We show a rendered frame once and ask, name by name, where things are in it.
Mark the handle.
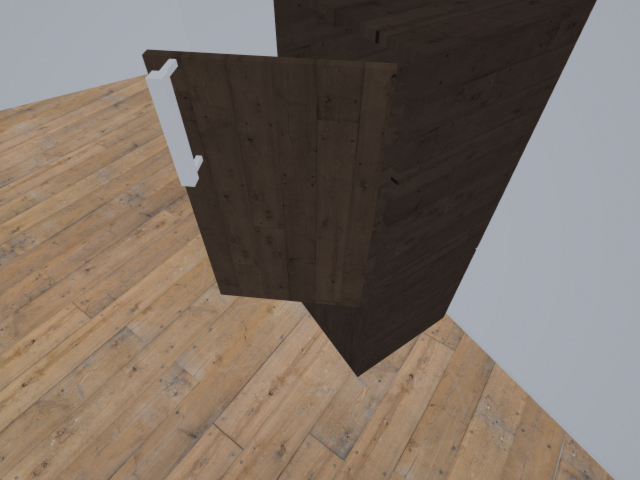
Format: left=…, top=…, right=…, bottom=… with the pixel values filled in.
left=145, top=59, right=203, bottom=187

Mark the cupboard door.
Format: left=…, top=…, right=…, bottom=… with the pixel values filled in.
left=142, top=50, right=397, bottom=307

